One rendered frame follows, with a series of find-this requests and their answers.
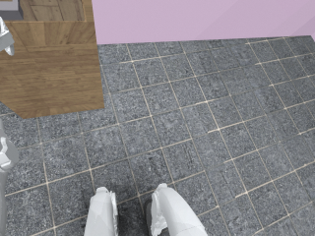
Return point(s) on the left robot upper arm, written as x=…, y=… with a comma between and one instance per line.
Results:
x=9, y=157

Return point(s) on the drawer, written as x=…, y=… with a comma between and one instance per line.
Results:
x=50, y=10

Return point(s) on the robot right shin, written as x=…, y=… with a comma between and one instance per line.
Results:
x=158, y=222

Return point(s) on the left robot hand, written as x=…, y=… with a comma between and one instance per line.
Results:
x=6, y=39

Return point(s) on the robot right thigh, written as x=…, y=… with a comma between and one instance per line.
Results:
x=180, y=218

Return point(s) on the handle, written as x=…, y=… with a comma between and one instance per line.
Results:
x=11, y=10

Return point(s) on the cabinet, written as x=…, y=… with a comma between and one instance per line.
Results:
x=54, y=69

